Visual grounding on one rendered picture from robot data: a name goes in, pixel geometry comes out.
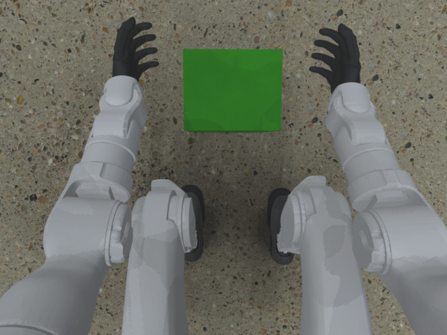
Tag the left robot shin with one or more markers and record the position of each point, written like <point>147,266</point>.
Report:
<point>159,185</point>

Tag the robot right forearm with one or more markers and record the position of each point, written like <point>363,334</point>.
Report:
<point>374,176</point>

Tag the left robot foot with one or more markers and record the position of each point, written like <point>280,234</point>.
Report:
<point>196,195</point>

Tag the robot left forearm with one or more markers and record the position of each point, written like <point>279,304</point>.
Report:
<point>105,169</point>

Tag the robot left upper arm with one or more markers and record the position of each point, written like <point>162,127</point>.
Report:
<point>85,237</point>

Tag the carton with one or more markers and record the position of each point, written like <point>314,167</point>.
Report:
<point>232,90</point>

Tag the right robot hand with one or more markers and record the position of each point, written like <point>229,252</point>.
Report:
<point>346,65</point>

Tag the left robot hand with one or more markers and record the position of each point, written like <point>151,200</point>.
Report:
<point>125,58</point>

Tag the robot right upper arm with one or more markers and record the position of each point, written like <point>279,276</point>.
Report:
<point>406,246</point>

